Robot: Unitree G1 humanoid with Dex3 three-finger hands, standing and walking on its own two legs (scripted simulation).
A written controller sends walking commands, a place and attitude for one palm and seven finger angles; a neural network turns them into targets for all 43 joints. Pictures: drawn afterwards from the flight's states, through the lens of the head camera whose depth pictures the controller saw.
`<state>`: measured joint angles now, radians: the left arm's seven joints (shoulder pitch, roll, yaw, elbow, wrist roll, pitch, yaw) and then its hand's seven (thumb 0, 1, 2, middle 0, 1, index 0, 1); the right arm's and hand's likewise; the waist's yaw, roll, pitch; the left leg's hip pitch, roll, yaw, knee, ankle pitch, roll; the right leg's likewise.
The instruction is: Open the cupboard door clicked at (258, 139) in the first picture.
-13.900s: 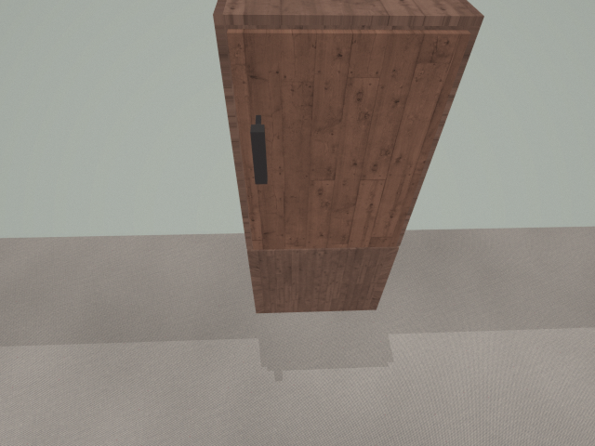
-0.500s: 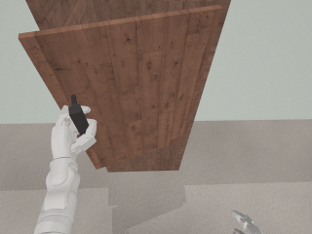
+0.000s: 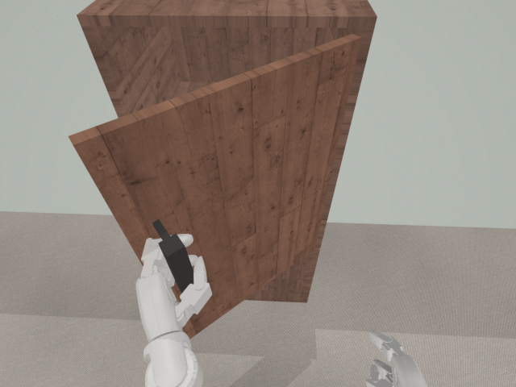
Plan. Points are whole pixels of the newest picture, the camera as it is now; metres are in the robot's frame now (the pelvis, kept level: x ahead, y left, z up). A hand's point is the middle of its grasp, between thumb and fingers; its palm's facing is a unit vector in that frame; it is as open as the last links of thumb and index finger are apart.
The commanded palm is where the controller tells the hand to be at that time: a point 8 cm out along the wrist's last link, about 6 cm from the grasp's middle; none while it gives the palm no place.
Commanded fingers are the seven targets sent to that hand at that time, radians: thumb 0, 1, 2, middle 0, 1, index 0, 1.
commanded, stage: open thumb and fingers to let go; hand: left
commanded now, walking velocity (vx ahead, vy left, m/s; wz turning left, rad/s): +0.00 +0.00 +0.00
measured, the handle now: (174, 259) +0.29 +0.14 +0.07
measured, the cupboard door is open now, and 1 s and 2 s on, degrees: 40 42 44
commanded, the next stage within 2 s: slide the hand sideways off the handle in 0.92 s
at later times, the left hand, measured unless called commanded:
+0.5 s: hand (208, 292) +0.24 +0.08 +0.07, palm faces +0.38 -0.93 +0.01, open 10.0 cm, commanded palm +0.20 +0.13 +0.07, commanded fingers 0.00 -0.50 0.30 -0.30 -1.20 -0.30 -1.20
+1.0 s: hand (203, 291) +0.24 +0.09 +0.07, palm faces +0.32 -0.95 +0.01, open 14.4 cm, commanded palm +0.20 +0.13 +0.07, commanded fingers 0.00 -0.50 0.30 -0.15 -0.30 -0.15 -0.30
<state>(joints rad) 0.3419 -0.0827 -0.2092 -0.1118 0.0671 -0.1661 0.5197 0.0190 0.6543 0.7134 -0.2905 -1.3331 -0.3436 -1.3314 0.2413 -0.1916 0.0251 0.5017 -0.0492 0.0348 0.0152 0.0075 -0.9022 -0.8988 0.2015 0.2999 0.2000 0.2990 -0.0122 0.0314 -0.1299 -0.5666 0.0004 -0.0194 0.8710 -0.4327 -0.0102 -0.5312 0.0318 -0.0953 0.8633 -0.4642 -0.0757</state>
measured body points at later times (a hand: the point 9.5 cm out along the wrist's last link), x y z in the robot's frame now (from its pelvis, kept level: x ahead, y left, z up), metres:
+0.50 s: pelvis -0.01 -0.02 +0.00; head +0.00 -0.04 +0.45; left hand +0.21 +0.13 +0.07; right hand +0.17 -0.23 -0.09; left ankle +0.00 +0.13 -0.70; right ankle -0.01 -0.07 -0.70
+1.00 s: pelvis -0.01 +0.01 -0.01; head +0.00 +0.00 +0.44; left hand +0.22 +0.14 +0.07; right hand +0.18 -0.20 -0.09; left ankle +0.00 +0.13 -0.70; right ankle -0.01 -0.07 -0.70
